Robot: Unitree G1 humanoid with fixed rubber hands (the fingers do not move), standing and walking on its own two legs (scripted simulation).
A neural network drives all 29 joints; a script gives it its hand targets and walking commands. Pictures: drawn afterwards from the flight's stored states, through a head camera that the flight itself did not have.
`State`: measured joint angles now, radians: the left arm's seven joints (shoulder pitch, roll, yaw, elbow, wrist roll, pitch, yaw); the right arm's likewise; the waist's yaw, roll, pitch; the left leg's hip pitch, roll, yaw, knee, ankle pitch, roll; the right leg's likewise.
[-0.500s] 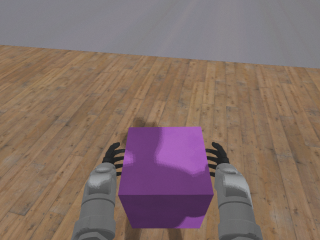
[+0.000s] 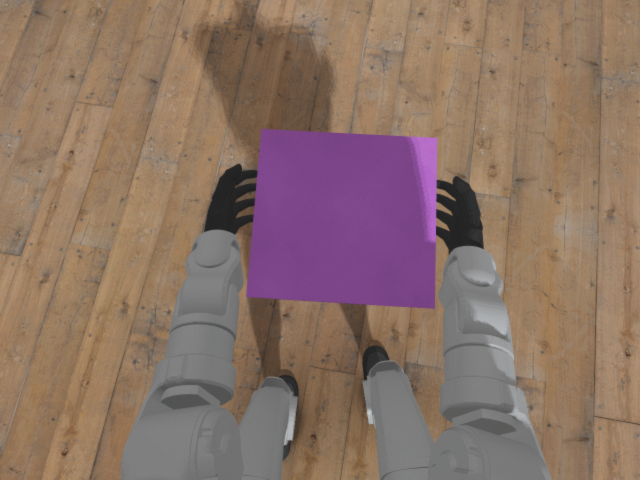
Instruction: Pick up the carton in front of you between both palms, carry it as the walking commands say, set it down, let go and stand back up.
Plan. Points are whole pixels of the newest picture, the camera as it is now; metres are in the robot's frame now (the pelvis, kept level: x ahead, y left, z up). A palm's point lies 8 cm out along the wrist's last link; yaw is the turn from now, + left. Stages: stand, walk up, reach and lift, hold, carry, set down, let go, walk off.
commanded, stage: set down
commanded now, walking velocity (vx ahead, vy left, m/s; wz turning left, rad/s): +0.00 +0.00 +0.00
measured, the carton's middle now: (340, 234) +0.42 -0.03 -0.17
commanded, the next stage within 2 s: none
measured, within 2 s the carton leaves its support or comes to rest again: rests again in 1.88 s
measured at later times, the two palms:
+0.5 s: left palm (254, 208) +0.48 +0.10 -0.21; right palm (439, 232) +0.42 -0.19 -0.22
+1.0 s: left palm (273, 205) +0.53 +0.09 -0.36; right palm (419, 238) +0.45 -0.20 -0.37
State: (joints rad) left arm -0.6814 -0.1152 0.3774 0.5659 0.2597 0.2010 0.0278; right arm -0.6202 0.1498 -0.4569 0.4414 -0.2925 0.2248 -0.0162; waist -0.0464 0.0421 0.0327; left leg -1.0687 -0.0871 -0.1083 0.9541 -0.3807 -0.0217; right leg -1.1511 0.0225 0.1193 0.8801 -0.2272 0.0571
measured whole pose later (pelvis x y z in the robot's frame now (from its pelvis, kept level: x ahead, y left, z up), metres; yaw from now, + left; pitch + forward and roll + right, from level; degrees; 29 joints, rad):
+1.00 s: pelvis -0.05 +0.00 -0.23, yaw +2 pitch +49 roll +0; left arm -1.44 0.21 0.26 0.96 0.18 0.29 0.03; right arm -1.20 0.05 -0.61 0.55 -0.23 0.33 -0.12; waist -0.12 0.05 0.06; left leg -2.09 -0.18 -0.10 1.86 -0.61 -0.06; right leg -2.17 0.08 0.12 1.75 -0.43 0.12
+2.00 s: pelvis -0.05 +0.01 -0.31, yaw +1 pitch +40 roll -5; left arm -1.72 0.33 0.06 1.20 0.11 0.23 0.01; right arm -1.44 -0.13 -0.65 0.87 -0.14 0.24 -0.04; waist -0.17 0.00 0.39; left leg -2.20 -0.16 -0.07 2.19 -0.69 -0.01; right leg -2.23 0.03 0.06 2.05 -0.52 0.13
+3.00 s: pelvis -0.06 +0.00 -0.30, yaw +0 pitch +38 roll -4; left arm -1.81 0.60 -0.20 1.18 -0.16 0.24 -0.02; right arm -1.48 -0.18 -0.38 0.87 0.16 0.19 -0.20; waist -0.20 0.00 0.42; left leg -2.16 -0.04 -0.06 2.18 -0.67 0.00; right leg -2.21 0.00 -0.01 2.03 -0.48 0.05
